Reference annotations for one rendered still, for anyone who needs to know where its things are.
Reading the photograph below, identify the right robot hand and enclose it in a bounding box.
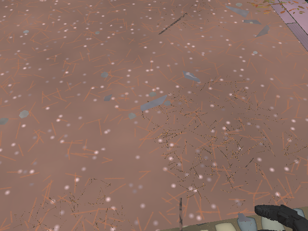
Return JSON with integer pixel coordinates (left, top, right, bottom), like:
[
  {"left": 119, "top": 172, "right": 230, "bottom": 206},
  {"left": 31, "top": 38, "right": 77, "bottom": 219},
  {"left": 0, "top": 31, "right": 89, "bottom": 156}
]
[{"left": 254, "top": 204, "right": 308, "bottom": 231}]

